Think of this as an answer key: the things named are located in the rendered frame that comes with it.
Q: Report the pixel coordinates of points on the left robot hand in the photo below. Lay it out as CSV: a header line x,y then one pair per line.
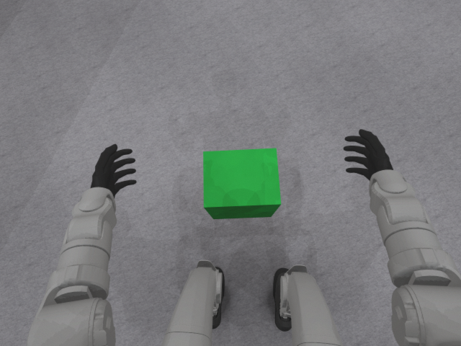
x,y
105,175

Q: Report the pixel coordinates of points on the robot right foot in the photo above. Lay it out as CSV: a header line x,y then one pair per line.
x,y
282,323

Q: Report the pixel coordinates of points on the right robot upper arm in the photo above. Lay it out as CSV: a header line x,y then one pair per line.
x,y
427,315

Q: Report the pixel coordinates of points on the right robot forearm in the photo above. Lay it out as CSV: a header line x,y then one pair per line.
x,y
415,255

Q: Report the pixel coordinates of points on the left robot forearm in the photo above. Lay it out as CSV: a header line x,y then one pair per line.
x,y
83,262

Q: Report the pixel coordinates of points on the right robot hand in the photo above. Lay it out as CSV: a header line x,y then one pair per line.
x,y
376,158

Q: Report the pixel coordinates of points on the left robot upper arm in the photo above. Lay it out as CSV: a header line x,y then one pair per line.
x,y
87,322

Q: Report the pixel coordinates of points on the robot left thigh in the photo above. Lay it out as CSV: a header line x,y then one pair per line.
x,y
191,322

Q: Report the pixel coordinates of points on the carton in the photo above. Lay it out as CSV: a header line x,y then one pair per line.
x,y
241,183

